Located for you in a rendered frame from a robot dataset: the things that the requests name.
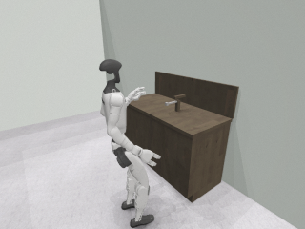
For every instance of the robot right forearm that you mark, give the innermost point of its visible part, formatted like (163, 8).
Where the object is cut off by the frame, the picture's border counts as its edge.
(121, 140)

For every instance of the robot right upper arm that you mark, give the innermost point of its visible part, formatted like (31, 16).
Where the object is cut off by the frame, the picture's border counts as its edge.
(115, 103)

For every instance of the right robot hand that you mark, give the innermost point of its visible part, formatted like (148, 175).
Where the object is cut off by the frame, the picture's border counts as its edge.
(147, 155)

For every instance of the robot left upper arm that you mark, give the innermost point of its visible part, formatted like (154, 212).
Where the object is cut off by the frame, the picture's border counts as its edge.
(102, 110)

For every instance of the left robot shin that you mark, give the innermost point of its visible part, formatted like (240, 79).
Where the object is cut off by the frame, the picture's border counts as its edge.
(130, 187)

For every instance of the robot left forearm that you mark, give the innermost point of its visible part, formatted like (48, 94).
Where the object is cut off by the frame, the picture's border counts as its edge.
(127, 101)

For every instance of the tap lever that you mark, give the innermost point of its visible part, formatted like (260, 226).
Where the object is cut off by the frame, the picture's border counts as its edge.
(168, 103)

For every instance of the counter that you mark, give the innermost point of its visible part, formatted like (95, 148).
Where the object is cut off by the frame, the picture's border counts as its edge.
(191, 135)

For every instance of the left robot hand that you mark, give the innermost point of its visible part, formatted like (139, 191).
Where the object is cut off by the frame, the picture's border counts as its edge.
(134, 95)

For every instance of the humanoid robot torso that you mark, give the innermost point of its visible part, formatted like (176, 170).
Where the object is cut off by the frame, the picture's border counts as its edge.
(122, 122)

